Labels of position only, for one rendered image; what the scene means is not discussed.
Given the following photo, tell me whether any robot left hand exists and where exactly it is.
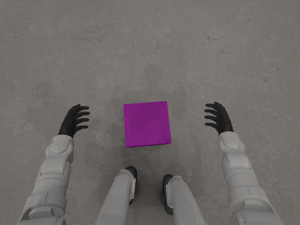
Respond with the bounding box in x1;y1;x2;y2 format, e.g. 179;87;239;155
58;104;90;139

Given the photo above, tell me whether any robot left thigh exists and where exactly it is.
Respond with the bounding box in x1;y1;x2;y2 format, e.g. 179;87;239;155
94;173;136;225

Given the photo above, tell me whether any robot left shin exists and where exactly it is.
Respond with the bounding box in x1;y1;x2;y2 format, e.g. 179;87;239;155
113;170;133;180

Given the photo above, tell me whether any left robot upper arm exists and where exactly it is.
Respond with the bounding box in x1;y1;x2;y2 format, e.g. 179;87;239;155
19;216;67;225

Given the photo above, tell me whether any right robot upper arm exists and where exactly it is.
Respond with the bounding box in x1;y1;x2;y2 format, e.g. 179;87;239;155
230;209;283;225

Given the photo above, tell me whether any carton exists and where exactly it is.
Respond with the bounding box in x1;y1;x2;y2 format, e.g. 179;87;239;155
123;100;172;148

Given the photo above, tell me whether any robot right hand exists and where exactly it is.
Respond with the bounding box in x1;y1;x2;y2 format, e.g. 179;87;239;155
204;101;233;135

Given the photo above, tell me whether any robot left forearm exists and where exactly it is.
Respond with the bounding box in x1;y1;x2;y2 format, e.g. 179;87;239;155
16;134;74;225

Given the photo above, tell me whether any robot right forearm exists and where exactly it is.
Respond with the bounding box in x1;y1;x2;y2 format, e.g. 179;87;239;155
217;131;284;225

